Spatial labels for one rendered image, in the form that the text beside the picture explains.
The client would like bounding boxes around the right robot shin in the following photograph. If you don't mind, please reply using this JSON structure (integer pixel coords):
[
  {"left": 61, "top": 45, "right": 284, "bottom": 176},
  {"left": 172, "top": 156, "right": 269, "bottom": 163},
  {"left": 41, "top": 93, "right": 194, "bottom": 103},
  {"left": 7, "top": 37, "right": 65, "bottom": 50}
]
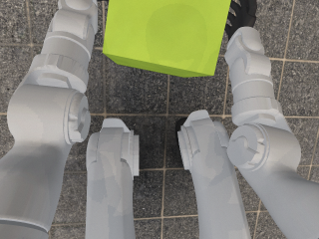
[{"left": 183, "top": 110, "right": 230, "bottom": 147}]

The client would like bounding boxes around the robot right upper arm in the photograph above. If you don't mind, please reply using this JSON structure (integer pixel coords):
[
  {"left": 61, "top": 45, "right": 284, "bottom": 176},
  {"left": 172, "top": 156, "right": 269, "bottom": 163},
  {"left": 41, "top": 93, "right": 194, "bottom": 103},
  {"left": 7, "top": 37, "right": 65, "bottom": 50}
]
[{"left": 226, "top": 122, "right": 319, "bottom": 239}]

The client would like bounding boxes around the robot left forearm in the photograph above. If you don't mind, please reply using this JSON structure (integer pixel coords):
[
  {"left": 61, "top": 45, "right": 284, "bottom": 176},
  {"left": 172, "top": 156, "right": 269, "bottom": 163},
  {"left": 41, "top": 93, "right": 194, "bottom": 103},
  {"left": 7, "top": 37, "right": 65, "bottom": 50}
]
[{"left": 7, "top": 0, "right": 98, "bottom": 135}]

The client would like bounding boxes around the robot right hand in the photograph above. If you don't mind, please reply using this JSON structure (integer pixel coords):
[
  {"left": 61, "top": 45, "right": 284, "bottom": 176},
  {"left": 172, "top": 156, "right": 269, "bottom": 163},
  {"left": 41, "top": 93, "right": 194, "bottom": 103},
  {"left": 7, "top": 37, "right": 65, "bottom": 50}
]
[{"left": 224, "top": 0, "right": 257, "bottom": 41}]

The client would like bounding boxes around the carton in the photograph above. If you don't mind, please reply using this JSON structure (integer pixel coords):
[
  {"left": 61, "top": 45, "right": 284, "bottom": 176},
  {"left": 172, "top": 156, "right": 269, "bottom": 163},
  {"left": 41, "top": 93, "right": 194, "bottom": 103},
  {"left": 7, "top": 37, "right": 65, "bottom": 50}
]
[{"left": 102, "top": 0, "right": 231, "bottom": 78}]

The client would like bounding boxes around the robot left upper arm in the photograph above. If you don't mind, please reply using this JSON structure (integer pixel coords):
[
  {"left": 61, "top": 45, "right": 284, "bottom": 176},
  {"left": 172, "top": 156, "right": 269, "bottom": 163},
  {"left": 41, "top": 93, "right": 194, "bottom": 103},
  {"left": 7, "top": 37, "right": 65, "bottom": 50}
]
[{"left": 0, "top": 84, "right": 91, "bottom": 239}]

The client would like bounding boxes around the robot right thigh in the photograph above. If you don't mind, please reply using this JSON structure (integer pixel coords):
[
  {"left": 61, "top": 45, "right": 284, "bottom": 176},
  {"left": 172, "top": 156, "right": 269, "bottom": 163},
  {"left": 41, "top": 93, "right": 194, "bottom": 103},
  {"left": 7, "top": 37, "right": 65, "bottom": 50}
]
[{"left": 177, "top": 118, "right": 251, "bottom": 239}]

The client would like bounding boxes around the robot right forearm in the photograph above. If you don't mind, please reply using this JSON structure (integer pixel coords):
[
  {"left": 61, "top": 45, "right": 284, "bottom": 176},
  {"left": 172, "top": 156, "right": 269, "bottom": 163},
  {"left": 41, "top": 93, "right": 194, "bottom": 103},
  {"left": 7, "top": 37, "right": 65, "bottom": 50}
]
[{"left": 224, "top": 26, "right": 294, "bottom": 134}]

